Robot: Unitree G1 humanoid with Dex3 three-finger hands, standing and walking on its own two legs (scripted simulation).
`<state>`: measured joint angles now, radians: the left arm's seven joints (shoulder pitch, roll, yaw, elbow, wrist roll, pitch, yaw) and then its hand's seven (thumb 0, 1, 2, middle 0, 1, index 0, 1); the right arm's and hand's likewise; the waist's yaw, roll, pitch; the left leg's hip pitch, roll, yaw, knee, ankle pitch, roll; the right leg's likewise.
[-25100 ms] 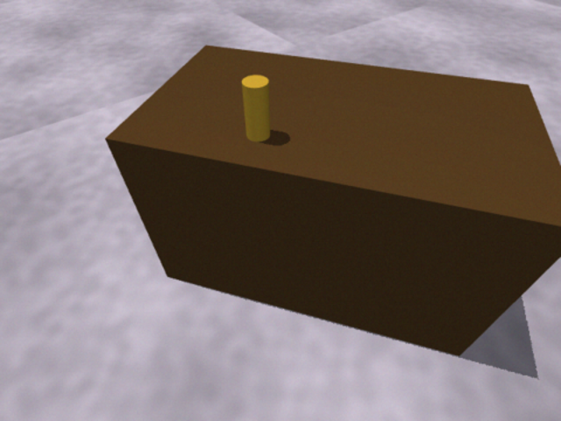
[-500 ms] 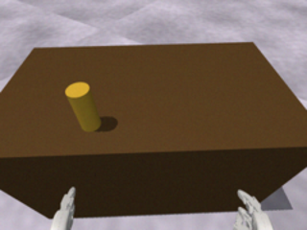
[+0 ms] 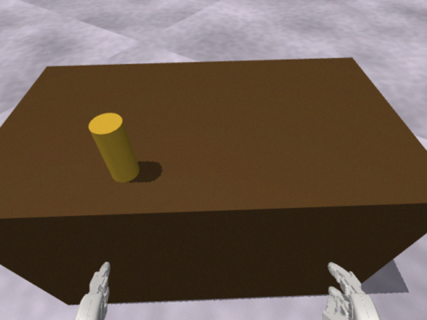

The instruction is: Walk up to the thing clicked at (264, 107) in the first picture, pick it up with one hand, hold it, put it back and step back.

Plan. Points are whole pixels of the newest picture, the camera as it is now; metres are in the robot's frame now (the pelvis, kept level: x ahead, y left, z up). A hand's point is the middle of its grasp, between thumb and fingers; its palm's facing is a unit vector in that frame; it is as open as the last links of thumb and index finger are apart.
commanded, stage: home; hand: left
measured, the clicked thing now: (116, 149) +0.48 +0.24 +0.06
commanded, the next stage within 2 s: stand in 1.56 s
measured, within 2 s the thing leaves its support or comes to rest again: neither
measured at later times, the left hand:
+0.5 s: hand out of the picture +0.17 +0.18 -0.05, palm faces +0.11 -0.97 -0.22, open 17.7 cm
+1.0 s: hand out of the picture +0.17 +0.18 -0.05, palm faces +0.11 -0.97 -0.22, open 17.7 cm
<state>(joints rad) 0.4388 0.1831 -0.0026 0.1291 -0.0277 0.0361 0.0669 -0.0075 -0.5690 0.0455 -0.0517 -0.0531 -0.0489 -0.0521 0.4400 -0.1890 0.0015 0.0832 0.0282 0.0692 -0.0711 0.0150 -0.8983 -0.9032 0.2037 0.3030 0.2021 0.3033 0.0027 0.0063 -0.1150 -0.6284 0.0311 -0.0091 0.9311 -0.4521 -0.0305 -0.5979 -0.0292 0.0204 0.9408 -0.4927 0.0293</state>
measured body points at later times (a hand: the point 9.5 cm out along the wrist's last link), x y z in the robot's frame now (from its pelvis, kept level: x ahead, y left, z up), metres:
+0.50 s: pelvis +0.00 +0.00 -0.01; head +0.02 +0.00 +0.44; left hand +0.16 +0.23 -0.04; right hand +0.16 -0.22 -0.03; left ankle +0.01 +0.14 -0.69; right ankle -0.01 -0.14 -0.69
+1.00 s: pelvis -0.01 +0.01 -0.01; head +0.02 +0.01 +0.44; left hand +0.16 +0.23 -0.04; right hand +0.16 -0.22 -0.03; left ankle +0.01 +0.14 -0.69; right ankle -0.01 -0.14 -0.69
